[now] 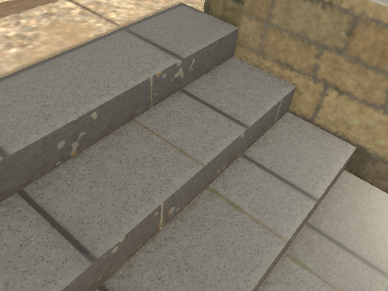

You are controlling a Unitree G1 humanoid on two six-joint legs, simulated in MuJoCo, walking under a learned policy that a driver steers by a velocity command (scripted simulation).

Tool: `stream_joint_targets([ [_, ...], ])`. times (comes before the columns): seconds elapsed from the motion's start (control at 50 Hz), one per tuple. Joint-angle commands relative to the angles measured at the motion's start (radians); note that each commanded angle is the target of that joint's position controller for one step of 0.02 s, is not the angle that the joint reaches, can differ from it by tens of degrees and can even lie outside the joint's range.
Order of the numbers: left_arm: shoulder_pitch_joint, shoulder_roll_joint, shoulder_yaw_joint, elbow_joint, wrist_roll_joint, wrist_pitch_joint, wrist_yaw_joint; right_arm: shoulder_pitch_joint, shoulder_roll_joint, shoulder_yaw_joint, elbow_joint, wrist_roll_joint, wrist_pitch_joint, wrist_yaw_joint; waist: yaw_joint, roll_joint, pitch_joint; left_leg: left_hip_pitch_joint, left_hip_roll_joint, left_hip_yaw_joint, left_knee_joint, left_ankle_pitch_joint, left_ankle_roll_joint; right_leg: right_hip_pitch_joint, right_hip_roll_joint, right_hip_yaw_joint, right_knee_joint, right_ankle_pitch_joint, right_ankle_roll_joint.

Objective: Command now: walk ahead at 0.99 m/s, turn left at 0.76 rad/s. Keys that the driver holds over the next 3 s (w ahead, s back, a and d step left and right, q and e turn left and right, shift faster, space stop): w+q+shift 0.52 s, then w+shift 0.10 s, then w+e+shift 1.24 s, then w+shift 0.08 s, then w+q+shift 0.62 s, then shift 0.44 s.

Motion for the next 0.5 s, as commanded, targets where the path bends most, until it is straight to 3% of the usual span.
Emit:
stream_joint_targets([
  [0.02, -0.141, -0.099, -0.050, -0.292, 0.013, -0.058, -0.011, 0.063, -0.036, -0.008, -0.005, 0.046, -0.016, 0.022, 0.124, 0.121, 0.181, 0.225, 0.190, -0.735, -0.786, 0.255, 0.180, -0.663, 0.085, -0.001, 0.545, -0.169, 0.012],
  [0.04, -0.117, -0.136, -0.068, -0.305, 0.022, -0.050, -0.013, 0.069, -0.036, -0.013, 0.021, 0.048, -0.019, 0.019, 0.155, 0.060, 0.171, 0.180, 0.169, -0.652, -0.745, 0.261, 0.163, -0.663, 0.063, -0.006, 0.560, -0.139, 0.022],
  [0.06, -0.084, -0.125, -0.076, -0.297, 0.022, -0.051, -0.014, 0.085, -0.078, -0.027, 0.037, 0.043, -0.019, 0.014, 0.157, 0.044, 0.182, 0.207, 0.165, -0.625, -0.787, 0.253, 0.180, -0.728, 0.047, -0.046, 0.553, -0.151, 0.032],
  [0.08, -0.127, -0.122, -0.085, -0.319, 0.033, -0.054, -0.011, 0.078, -0.046, -0.022, 0.044, 0.044, -0.026, 0.002, 0.149, 0.013, 0.188, 0.164, 0.121, -0.560, -0.806, 0.314, 0.165, -0.713, 0.019, -0.073, 0.455, -0.167, 0.036],
  [0.1, -0.181, -0.112, -0.088, -0.352, 0.034, -0.052, -0.005, 0.040, -0.038, -0.017, 0.048, 0.039, -0.034, -0.008, 0.157, 0.020, 0.209, 0.108, 0.100, -0.516, -0.852, 0.367, 0.143, -0.689, 0.002, -0.110, 0.323, -0.197, 0.037],
  [0.12, -0.254, -0.114, -0.092, -0.401, 0.041, -0.053, 0.005, 0.008, -0.044, -0.020, 0.052, 0.050, -0.040, -0.023, 0.159, 0.018, 0.218, 0.036, 0.094, -0.491, -0.895, 0.439, 0.120, -0.627, -0.031, -0.129, 0.155, -0.219, 0.047],
  [0.16, -0.330, -0.108, -0.089, -0.460, 0.060, -0.052, 0.032, 0.079, -0.112, -0.047, 0.090, 0.064, -0.031, -0.057, 0.108, 0.053, 0.097, 0.177, 0.143, -0.507, -0.959, 0.633, 0.130, -0.557, -0.051, -0.177, 0.031, -0.205, 0.082],
  [0.18, -0.334, -0.088, -0.082, -0.468, 0.055, -0.056, 0.040, 0.112, -0.123, -0.055, 0.103, 0.069, -0.016, -0.068, 0.098, 0.040, 0.029, 0.302, 0.152, -0.486, -0.930, 0.769, 0.105, -0.535, -0.065, -0.175, -0.059, -0.163, 0.083],
  [0.2, -0.375, -0.084, -0.081, -0.513, 0.035, -0.059, 0.049, 0.122, -0.132, -0.060, 0.115, 0.091, 0.003, -0.072, 0.118, 0.064, -0.010, 0.307, 0.130, -0.457, -0.935, 0.944, 0.081, -0.402, -0.044, -0.202, -0.302, -0.225, 0.071],
  [0.22, -0.359, -0.061, -0.069, -0.517, 0.013, -0.059, 0.053, 0.105, -0.159, -0.067, 0.097, 0.073, 0.016, -0.076, 0.155, 0.110, -0.101, 0.191, 0.107, -0.441, -0.947, 1.307, 0.071, -0.048, 0.044, -0.326, -0.517, -0.222, 0.085],
  [0.24, -0.232, -0.008, -0.022, -0.507, -0.023, -0.041, 0.064, 0.111, -0.220, -0.081, 0.092, 0.050, 0.000, -0.077, 0.230, 0.204, -0.238, 0.178, 0.151, -0.493, -0.832, 1.571, 0.063, 0.245, 0.081, -0.286, -0.555, -0.203, 0.107],
  [0.26, 0.144, 0.123, 0.056, -0.414, -0.067, -0.032, 0.075, -0.071, -0.293, -0.094, 0.063, 0.015, -0.026, -0.056, 0.464, 0.277, -0.399, 0.129, 0.154, -0.465, -0.531, 1.866, 0.039, 0.560, 0.029, -0.090, -0.617, -0.130, 0.029],
  [0.28, 0.415, 0.255, 0.091, -0.283, -0.015, -0.033, 0.090, -0.167, -0.188, -0.079, -0.014, 0.020, -0.055, -0.034, 0.467, -0.145, -0.595, -0.096, 0.012, -0.434, -0.020, 1.314, 0.015, 0.841, -0.159, 0.487, -0.904, -0.628, -0.084],
  [0.3, 0.327, 0.252, 0.077, -0.266, 0.004, -0.041, 0.109, -0.113, -0.092, -0.045, -0.060, -0.015, -0.083, 0.010, 0.326, -0.621, -0.624, -0.221, -0.064, -0.347, 0.459, 0.433, -0.001, 0.804, -0.409, 1.095, -1.269, -0.680, -0.180],
  [0.32, 0.235, 0.118, 0.052, -0.277, -0.018, -0.031, 0.121, -0.100, -0.095, -0.052, -0.063, -0.021, -0.077, 0.034, 0.276, -0.421, -0.382, -0.362, -0.009, -0.282, 0.688, 0.415, -0.003, 0.636, -0.442, 1.097, -1.331, -0.756, -0.206],
  [0.34, 0.235, 0.022, 0.023, -0.199, -0.014, -0.030, 0.116, -0.217, -0.038, -0.028, -0.125, -0.009, -0.060, 0.042, 0.243, -0.161, -0.157, -0.439, 0.025, -0.190, 0.839, 0.365, -0.005, 0.456, -0.428, 0.834, -1.303, -0.688, -0.208],
  [0.36, 0.223, -0.083, -0.007, -0.104, -0.007, -0.035, 0.092, -0.256, 0.058, 0.012, -0.169, -0.024, -0.042, 0.054, 0.170, 0.027, -0.020, -0.481, 0.067, -0.143, 0.938, 0.333, 0.019, 0.288, -0.405, 0.649, -1.250, -0.517, -0.179],
  [0.38, 0.210, -0.173, -0.034, -0.031, 0.004, -0.037, 0.071, -0.247, 0.074, 0.017, -0.172, -0.023, -0.020, 0.060, 0.099, 0.117, 0.036, -0.472, 0.126, -0.139, 0.968, 0.300, 0.046, 0.181, -0.354, 0.425, -1.187, -0.333, -0.110],
  [0.4, 0.209, -0.194, -0.041, 0.024, 0.006, -0.034, 0.050, -0.190, 0.084, 0.029, -0.169, 0.013, -0.010, 0.069, 0.053, 0.119, 0.080, -0.468, 0.165, -0.141, 0.939, 0.279, 0.046, 0.120, -0.307, 0.249, -1.191, -0.197, -0.056],
  [0.42, 0.195, -0.208, -0.043, 0.066, 0.008, -0.028, 0.034, -0.176, 0.112, 0.043, -0.165, 0.046, -0.002, 0.072, 0.033, 0.116, 0.111, -0.496, 0.175, -0.156, 0.951, 0.252, 0.036, 0.072, -0.300, 0.141, -1.215, -0.103, -0.042],
  [0.44, 0.136, -0.182, -0.035, 0.077, 0.014, -0.030, 0.025, -0.185, 0.085, 0.041, -0.165, 0.072, 0.007, 0.064, 0.005, 0.129, 0.153, -0.503, 0.197, -0.184, 0.771, 0.295, 0.021, 0.023, -0.267, 0.012, -1.254, -0.034, -0.010],
  [0.46, 0.101, -0.141, -0.027, 0.085, 0.024, -0.032, 0.022, -0.214, 0.063, 0.040, -0.177, 0.070, 0.018, 0.055, 0.000, 0.105, 0.170, -0.458, 0.189, -0.139, 0.688, 0.378, 0.005, -0.048, -0.242, -0.106, -1.287, 0.061, 0.004],
  [0.5, 0.098, -0.043, -0.018, 0.113, 0.029, -0.026, 0.033, -0.278, 0.057, 0.046, -0.212, 0.048, 0.035, 0.036, 0.011, 0.041, 0.149, -0.486, 0.163, -0.066, 0.793, 0.424, -0.021, -0.034, -0.254, -0.190, -1.323, 0.142, -0.026],
])
Next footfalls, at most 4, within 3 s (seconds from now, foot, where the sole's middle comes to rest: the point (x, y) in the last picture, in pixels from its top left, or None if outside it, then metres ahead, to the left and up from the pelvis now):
0.26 right None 0.43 -0.08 -0.54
0.70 left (53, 234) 0.59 0.31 -0.40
1.14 right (35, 99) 0.99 0.41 -0.26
1.56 left None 1.31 0.69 -0.26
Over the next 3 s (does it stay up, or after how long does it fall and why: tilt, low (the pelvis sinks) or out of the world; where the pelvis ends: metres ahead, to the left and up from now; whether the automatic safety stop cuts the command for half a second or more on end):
stays up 2.30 0.26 0.49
